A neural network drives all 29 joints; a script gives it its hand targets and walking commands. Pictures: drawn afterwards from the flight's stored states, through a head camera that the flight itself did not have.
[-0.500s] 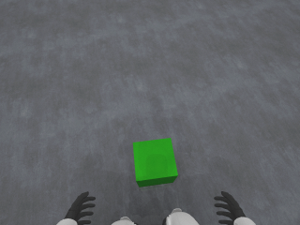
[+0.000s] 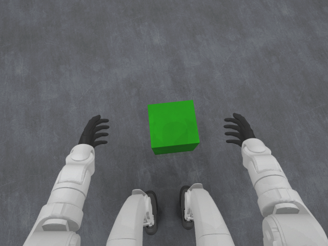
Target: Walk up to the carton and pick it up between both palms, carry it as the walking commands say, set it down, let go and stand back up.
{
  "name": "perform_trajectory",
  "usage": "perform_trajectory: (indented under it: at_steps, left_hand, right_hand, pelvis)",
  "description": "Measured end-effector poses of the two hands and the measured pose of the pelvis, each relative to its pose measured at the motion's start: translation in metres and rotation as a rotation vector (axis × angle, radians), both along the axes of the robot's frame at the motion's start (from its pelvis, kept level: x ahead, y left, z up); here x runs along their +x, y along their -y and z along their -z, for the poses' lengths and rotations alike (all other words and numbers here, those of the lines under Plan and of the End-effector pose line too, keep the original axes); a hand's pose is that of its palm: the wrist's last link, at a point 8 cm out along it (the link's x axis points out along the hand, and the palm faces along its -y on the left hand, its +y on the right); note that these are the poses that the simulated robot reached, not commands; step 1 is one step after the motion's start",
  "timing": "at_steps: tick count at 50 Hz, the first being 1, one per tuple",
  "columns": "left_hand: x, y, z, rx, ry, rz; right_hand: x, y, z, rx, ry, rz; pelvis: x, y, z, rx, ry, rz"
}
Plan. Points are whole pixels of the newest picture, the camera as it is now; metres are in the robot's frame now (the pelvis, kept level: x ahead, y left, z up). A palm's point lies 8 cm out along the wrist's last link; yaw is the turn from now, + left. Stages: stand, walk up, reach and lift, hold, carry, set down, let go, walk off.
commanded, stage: reach and lift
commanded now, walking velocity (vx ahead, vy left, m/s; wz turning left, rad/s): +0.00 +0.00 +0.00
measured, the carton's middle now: (172, 129) +0.50 -0.04 -0.57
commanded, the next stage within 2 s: none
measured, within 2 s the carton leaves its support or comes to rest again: neither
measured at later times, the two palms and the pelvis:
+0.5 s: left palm (100, 101) +0.49 +0.18 -0.14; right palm (234, 94) +0.50 -0.22 -0.15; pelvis +0.01 -0.01 -0.03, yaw +2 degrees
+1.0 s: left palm (112, 115) +0.49 +0.18 -0.26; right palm (222, 105) +0.50 -0.21 -0.27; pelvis -0.03 -0.01 -0.12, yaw +3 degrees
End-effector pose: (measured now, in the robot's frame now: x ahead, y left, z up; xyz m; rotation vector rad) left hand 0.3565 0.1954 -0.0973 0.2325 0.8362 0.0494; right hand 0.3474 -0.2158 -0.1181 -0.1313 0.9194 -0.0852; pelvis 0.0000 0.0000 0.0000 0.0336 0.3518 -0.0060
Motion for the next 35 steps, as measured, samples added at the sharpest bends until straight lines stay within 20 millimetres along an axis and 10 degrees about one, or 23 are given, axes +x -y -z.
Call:
perform_trajectory:
  at_steps: [16,27,35]
  left_hand:
    - [0.079,0.007,0.058,-0.032,0.079,-0.119]
    - [0.141,0.018,0.045,-0.066,0.202,-0.06]
    - [0.121,0.026,0.092,-0.136,0.13,-0.14]
  right_hand:
    - [0.126,0.009,0.018,-0.067,0.191,-0.045]
    - [0.151,0.004,0.04,0.009,0.22,0.0]
    - [0.142,0.011,0.068,0.001,0.19,0.017]
  pelvis:
    - [-0.002,0.015,0.021,0.025,-0.21,-0.009]
    - [0.006,0.01,0.027,0.021,-0.308,-0.017]
    - [0.003,0.013,0.037,0.026,-0.378,-0.022]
